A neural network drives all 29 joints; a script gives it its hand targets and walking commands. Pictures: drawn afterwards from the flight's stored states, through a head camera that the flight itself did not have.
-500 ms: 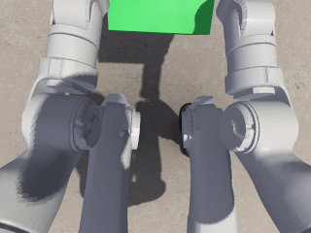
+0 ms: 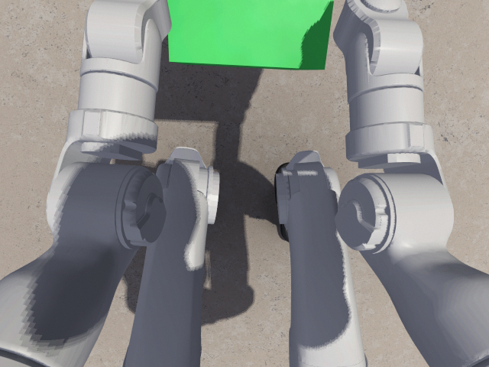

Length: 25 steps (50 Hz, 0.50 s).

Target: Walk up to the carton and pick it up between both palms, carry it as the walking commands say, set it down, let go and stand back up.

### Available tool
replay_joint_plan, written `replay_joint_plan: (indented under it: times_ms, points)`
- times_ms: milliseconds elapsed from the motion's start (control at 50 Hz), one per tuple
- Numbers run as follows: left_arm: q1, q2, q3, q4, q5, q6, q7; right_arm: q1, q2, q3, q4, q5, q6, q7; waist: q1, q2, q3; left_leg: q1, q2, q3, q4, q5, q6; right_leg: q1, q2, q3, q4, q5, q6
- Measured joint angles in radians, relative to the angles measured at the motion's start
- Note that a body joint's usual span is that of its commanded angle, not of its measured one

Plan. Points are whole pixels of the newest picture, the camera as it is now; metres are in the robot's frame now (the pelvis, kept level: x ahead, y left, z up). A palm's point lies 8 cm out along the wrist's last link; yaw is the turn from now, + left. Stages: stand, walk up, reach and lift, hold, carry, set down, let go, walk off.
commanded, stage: reach and lift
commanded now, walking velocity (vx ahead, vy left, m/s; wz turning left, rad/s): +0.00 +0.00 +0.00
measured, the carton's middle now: out of the picture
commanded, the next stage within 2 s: none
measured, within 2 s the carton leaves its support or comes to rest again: neither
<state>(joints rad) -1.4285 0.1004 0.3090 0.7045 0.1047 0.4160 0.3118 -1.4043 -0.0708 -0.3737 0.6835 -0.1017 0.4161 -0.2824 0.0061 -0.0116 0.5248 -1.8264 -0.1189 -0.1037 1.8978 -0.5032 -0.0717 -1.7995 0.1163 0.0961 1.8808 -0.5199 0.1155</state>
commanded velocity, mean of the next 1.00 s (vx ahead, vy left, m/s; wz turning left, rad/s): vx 0.00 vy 0.00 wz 0.00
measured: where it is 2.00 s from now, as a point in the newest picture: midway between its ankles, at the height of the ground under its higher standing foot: (238, 215)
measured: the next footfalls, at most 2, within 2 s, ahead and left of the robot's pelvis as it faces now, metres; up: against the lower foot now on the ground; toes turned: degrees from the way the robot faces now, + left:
none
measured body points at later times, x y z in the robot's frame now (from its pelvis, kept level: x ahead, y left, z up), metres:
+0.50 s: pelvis -0.01 +0.00 +0.04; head +0.32 +0.02 +0.34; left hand +0.54 +0.14 -0.06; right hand +0.54 -0.13 -0.05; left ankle +0.14 +0.13 -0.43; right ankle +0.14 -0.14 -0.43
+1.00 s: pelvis -0.01 +0.00 +0.09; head +0.29 +0.02 +0.42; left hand +0.52 +0.14 +0.01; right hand +0.52 -0.13 +0.01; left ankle +0.14 +0.13 -0.43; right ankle +0.14 -0.14 -0.43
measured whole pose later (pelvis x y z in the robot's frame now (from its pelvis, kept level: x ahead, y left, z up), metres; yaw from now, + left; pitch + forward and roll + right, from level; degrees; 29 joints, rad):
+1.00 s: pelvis -0.01 +0.00 +0.09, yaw +0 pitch +15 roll -2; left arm -1.24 0.05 0.26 0.66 0.07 0.44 0.34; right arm -1.21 -0.03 -0.34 0.62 -0.08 0.45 -0.29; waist 0.00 -0.01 0.52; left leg -1.40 -0.12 -0.12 1.60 -0.45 -0.06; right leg -1.38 0.11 0.11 1.57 -0.46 0.10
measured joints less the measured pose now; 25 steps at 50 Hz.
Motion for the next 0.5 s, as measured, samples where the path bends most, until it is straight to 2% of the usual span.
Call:
replay_joint_plan:
  times_ms: [500]
  points:
    - [0.066, -0.028, -0.008, -0.025, -0.008, 0.029, 0.014, 0.066, 0.017, -0.003, -0.03, -0.005, 0.035, 0.009, -0.007, 0.005, -0.001, 0.183, -0.002, -0.007, -0.134, 0.034, 0.009, 0.185, 0.002, 0.011, -0.14, 0.036, 0.001]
